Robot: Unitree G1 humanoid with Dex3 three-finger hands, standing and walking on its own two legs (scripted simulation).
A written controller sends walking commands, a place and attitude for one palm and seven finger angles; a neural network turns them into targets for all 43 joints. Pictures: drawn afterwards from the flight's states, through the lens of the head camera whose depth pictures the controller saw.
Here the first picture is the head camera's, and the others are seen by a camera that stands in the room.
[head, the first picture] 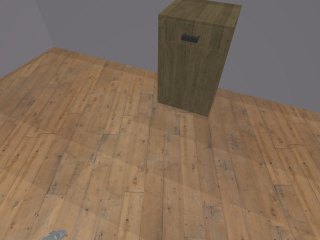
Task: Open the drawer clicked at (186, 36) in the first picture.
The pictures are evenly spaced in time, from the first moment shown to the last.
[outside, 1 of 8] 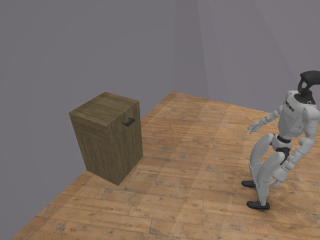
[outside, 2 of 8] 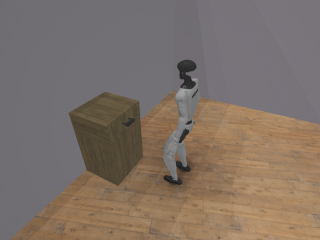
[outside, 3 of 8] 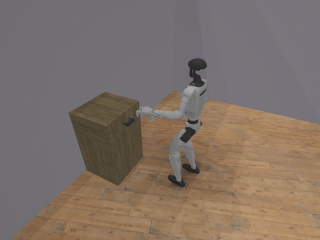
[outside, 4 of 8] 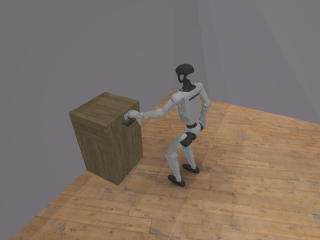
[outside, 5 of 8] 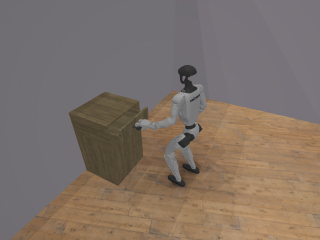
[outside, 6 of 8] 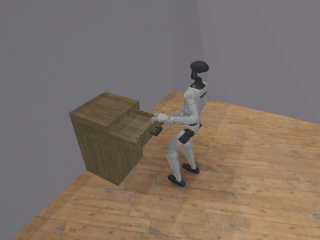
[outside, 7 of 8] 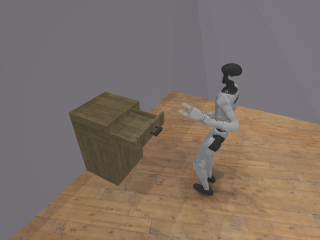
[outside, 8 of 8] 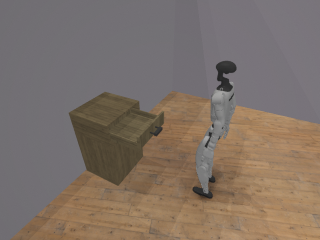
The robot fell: no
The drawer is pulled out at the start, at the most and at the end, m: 0.00 0.30 0.30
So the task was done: yes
